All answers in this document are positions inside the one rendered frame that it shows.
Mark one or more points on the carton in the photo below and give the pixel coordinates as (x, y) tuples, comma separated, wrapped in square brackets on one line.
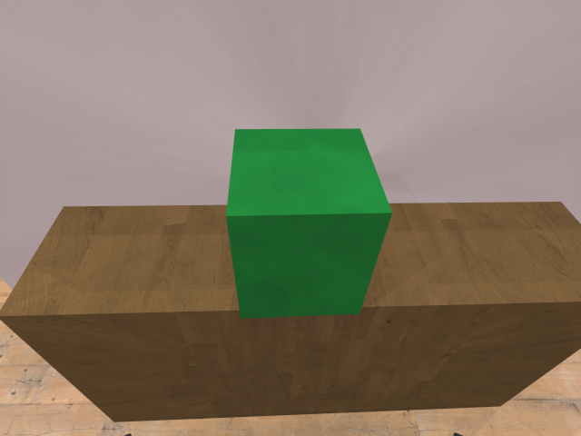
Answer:
[(306, 217)]

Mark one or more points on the pedestal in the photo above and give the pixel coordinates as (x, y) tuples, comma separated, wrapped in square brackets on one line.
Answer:
[(137, 307)]

